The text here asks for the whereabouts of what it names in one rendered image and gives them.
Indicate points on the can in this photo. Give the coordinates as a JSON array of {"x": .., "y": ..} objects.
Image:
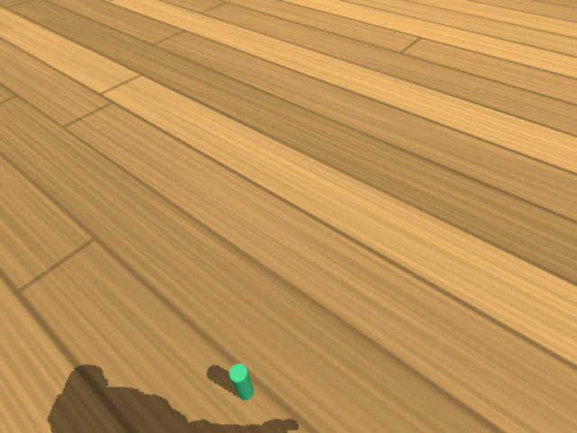
[{"x": 242, "y": 382}]

